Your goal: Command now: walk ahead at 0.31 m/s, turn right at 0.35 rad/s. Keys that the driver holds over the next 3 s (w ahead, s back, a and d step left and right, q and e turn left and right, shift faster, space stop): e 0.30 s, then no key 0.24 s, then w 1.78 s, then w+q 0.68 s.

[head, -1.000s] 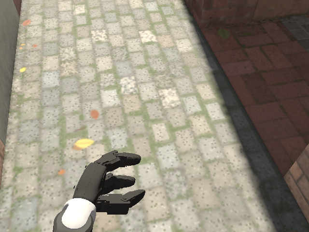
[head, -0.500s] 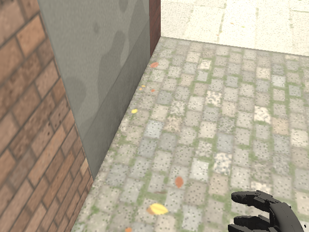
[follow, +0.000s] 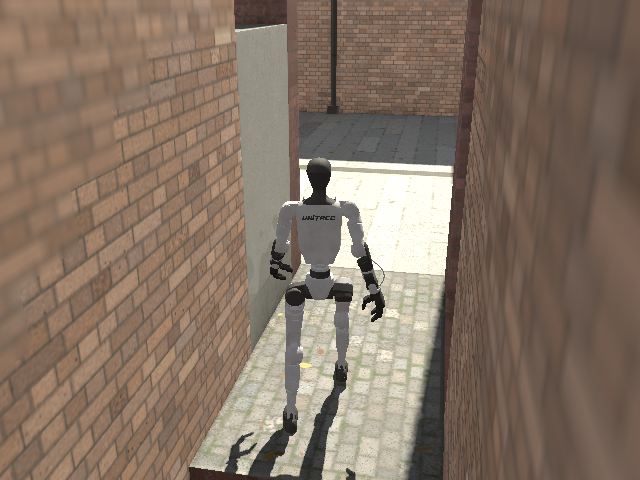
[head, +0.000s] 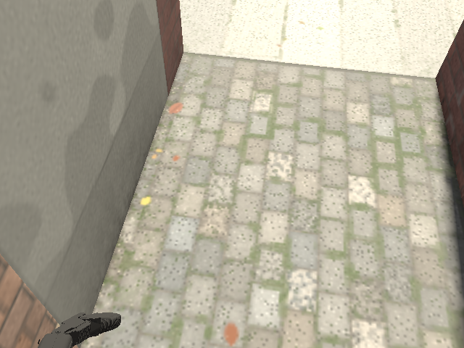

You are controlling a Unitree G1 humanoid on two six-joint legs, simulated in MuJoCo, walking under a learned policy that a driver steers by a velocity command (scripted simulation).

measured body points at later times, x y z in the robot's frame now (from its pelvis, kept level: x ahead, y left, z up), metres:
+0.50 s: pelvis +0.16 -0.06 +0.01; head +0.18 -0.10 +0.46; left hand +0.37 +0.17 -0.07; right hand +0.25 -0.36 -0.10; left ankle +0.28 +0.12 -0.64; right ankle +0.19 -0.11 -0.73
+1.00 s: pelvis +0.31 -0.07 +0.02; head +0.33 -0.05 +0.47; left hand +0.56 +0.13 -0.08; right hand +0.24 -0.34 -0.10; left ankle +0.27 +0.09 -0.73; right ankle +0.32 -0.21 -0.68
